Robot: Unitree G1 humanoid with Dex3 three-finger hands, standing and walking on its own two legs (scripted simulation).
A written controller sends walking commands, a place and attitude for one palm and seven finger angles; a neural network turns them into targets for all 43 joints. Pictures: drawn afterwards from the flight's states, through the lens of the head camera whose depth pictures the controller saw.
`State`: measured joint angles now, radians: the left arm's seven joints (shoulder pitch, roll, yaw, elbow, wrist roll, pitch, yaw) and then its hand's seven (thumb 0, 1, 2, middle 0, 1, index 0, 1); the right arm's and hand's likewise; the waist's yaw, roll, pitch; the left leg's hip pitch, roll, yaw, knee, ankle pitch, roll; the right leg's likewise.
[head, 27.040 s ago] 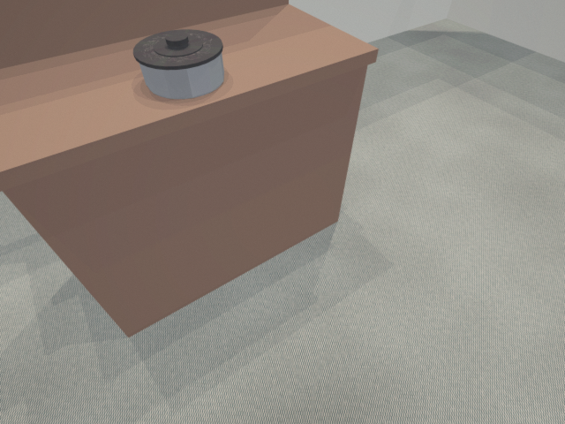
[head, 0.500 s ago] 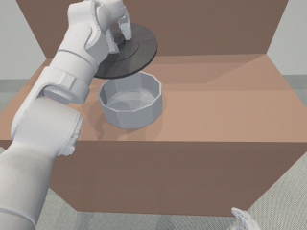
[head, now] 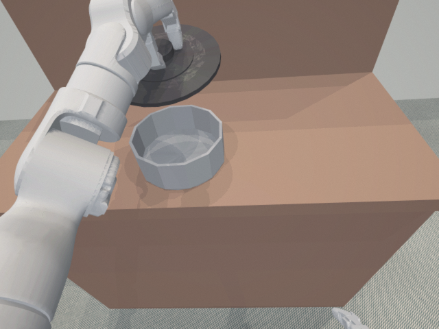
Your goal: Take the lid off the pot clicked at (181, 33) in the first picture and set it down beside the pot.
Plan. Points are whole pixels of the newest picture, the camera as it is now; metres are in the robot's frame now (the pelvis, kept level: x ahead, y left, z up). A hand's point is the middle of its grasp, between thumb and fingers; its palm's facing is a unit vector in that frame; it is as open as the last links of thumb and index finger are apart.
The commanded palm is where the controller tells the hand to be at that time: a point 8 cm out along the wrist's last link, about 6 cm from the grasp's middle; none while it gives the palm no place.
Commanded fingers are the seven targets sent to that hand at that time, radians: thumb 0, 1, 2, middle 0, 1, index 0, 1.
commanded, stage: move the lid sideways beside the pot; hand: left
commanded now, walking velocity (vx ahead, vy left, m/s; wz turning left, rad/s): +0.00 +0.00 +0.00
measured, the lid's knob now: (158, 51) +0.50 +0.10 +0.28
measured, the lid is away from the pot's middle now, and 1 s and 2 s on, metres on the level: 0.02 0.15 0.25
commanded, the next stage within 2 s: lower the lid onto the table in 1.88 s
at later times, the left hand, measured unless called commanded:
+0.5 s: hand (88, 67) +0.43 +0.19 +0.30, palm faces -0.13 -0.06 -0.99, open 7.8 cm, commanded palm +0.42 +0.19 +0.37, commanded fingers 0.00 0.63 1.05 -0.72 -1.01 -0.78 -1.02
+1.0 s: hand (61, 64) +0.44 +0.24 +0.30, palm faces -0.14 -0.11 -0.98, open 7.8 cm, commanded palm +0.42 +0.24 +0.37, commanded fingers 0.00 0.63 1.05 -0.72 -1.01 -0.78 -1.02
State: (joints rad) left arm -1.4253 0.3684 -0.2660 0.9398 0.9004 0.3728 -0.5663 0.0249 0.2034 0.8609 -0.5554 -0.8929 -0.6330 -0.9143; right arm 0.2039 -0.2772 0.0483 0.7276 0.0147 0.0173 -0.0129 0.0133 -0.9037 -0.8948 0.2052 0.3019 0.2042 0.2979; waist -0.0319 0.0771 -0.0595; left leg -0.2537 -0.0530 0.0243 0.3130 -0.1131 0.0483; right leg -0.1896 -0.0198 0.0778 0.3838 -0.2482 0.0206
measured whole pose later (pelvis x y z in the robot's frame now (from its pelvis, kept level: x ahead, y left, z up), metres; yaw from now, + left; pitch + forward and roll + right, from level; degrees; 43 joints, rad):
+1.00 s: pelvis -0.01 +0.01 +0.00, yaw +2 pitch +3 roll +0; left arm -1.30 0.65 -0.21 0.80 0.93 0.29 -0.63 0.03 0.20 0.86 -0.55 -0.89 -0.64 -0.92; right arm 0.23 -0.30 0.04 0.69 0.05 0.08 -0.01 0.01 -0.90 -0.89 0.21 0.30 0.20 0.30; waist -0.04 0.05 -0.02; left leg -0.29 -0.06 -0.01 0.35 -0.11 0.06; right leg -0.18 -0.02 0.04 0.37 -0.23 0.03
